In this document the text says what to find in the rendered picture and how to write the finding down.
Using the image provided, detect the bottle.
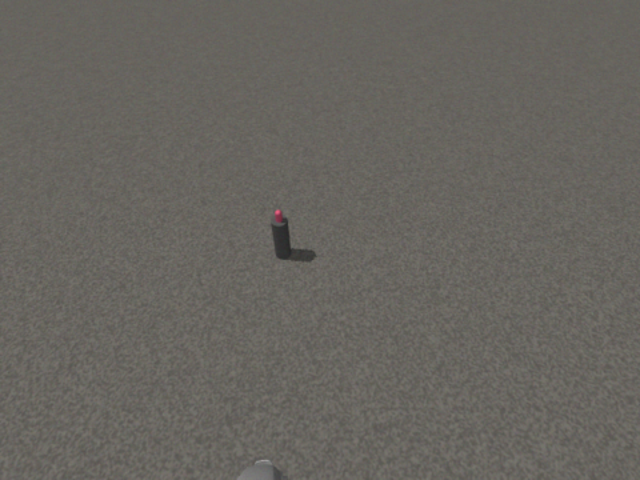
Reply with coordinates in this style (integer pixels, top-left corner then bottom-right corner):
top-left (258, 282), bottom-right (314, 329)
top-left (271, 210), bottom-right (291, 260)

